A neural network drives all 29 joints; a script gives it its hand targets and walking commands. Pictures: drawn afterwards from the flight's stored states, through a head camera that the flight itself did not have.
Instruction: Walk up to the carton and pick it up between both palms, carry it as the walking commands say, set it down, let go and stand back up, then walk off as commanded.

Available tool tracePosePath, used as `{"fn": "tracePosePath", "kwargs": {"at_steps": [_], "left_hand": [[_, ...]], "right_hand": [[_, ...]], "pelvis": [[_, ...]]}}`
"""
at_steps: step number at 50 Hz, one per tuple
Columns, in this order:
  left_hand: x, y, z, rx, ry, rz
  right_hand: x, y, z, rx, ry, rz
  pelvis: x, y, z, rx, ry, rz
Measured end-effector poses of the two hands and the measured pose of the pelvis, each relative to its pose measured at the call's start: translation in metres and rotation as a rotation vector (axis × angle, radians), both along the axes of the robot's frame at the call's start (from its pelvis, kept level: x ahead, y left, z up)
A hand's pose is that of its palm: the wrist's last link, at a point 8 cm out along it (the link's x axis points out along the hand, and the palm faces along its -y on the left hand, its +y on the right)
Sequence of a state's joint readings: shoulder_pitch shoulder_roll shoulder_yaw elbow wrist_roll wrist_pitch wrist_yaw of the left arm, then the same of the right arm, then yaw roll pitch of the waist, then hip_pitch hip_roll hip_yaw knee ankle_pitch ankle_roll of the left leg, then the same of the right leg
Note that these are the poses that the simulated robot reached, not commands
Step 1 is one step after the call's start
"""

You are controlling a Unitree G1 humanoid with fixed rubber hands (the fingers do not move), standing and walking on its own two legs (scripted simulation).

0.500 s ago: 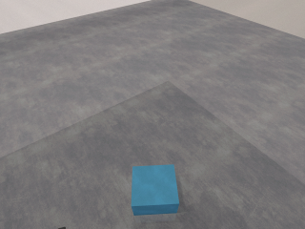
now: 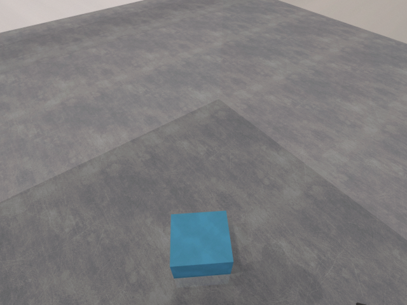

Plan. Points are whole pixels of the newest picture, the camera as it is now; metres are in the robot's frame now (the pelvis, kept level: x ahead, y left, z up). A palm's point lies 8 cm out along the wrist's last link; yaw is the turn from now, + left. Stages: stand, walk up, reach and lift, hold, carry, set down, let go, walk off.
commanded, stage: walk off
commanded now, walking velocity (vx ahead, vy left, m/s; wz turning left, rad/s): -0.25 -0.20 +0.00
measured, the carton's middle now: (200, 244) +0.50 +0.06 -0.69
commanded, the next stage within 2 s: none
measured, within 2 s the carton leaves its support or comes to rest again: neither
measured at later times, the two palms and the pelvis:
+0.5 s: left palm out of the picture -0.03 +0.14 -0.13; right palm out of the picture -0.04 -0.41 -0.14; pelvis -0.10 -0.13 -0.01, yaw +1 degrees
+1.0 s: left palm out of the picture -0.18 +0.04 -0.14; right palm out of the picture -0.18 -0.54 -0.12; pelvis -0.23 -0.24 -0.01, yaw +1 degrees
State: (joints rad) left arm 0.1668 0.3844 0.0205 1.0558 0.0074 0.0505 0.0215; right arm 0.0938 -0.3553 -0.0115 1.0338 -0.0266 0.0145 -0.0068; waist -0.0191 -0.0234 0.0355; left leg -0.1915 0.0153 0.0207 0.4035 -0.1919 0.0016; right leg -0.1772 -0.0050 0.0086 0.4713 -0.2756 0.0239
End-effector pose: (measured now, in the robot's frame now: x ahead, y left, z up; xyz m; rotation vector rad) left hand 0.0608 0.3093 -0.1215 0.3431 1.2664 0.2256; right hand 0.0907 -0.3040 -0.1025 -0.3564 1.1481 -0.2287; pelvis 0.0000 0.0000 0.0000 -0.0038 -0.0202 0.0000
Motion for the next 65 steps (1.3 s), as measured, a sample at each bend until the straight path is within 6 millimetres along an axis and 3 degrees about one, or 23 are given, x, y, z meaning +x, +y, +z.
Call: {"fn": "tracePosePath", "kwargs": {"at_steps": [6,13,17,22,27,30,35,39,43,47,53,56,60,65], "left_hand": [[-0.033,-0.031,-0.007,-0.009,0.086,0.015],[-0.079,-0.090,-0.014,-0.018,0.120,0.026],[-0.100,-0.124,-0.006,-0.030,0.107,0.038],[-0.091,-0.152,-0.002,-0.039,0.013,0.019],[-0.093,-0.176,-0.018,-0.094,-0.055,0.018],[-0.114,-0.185,-0.035,-0.140,-0.043,0.036],[-0.160,-0.196,-0.036,-0.177,0.020,0.053],[-0.198,-0.200,-0.036,-0.164,0.066,0.077],[-0.225,-0.216,-0.034,-0.154,0.091,0.091],[-0.236,-0.244,-0.027,-0.142,0.075,0.078],[-0.260,-0.289,-0.013,-0.070,0.041,0.052],[-0.270,-0.308,0.000,-0.052,0.021,0.043],[-0.262,-0.328,0.007,-0.040,-0.054,0.022],[-0.262,-0.356,-0.006,-0.088,-0.122,0.009]], "right_hand": [[-0.042,-0.030,-0.008,-0.021,0.067,-0.046],[-0.075,-0.088,-0.038,-0.004,0.097,-0.078],[-0.093,-0.102,-0.039,0.015,0.124,-0.101],[-0.117,-0.109,-0.037,0.033,0.129,-0.100],[-0.146,-0.107,-0.030,0.027,0.129,-0.102],[-0.171,-0.108,-0.026,0.009,0.125,-0.106],[-0.221,-0.128,-0.003,-0.036,0.174,-0.130],[-0.231,-0.154,0.009,-0.070,0.148,-0.124],[-0.235,-0.180,0.012,-0.083,0.110,-0.106],[-0.249,-0.211,0.000,-0.061,0.096,-0.106],[-0.288,-0.263,-0.037,-0.005,0.129,-0.123],[-0.303,-0.268,-0.042,0.037,0.150,-0.132],[-0.324,-0.274,-0.043,0.065,0.159,-0.122],[-0.347,-0.276,-0.036,0.061,0.152,-0.119]], "pelvis": [[-0.022,-0.029,-0.003,-0.016,0.010,-0.013],[-0.052,-0.080,-0.020,-0.003,0.004,-0.021],[-0.070,-0.100,-0.012,0.017,0.002,-0.006],[-0.091,-0.117,-0.007,0.016,0.001,0.008],[-0.115,-0.131,-0.010,-0.010,0.001,0.022],[-0.130,-0.136,-0.015,-0.034,0.003,0.029],[-0.154,-0.152,-0.003,-0.063,0.003,0.024],[-0.173,-0.167,0.000,-0.077,0.008,0.021],[-0.193,-0.187,0.000,-0.082,0.011,0.017],[-0.213,-0.213,-0.003,-0.066,0.015,0.016],[-0.244,-0.261,-0.015,-0.021,0.015,0.019],[-0.258,-0.274,-0.009,0.007,0.012,0.025],[-0.275,-0.289,-0.006,0.015,0.007,0.032],[-0.298,-0.307,-0.008,-0.004,0.006,0.038]]}}
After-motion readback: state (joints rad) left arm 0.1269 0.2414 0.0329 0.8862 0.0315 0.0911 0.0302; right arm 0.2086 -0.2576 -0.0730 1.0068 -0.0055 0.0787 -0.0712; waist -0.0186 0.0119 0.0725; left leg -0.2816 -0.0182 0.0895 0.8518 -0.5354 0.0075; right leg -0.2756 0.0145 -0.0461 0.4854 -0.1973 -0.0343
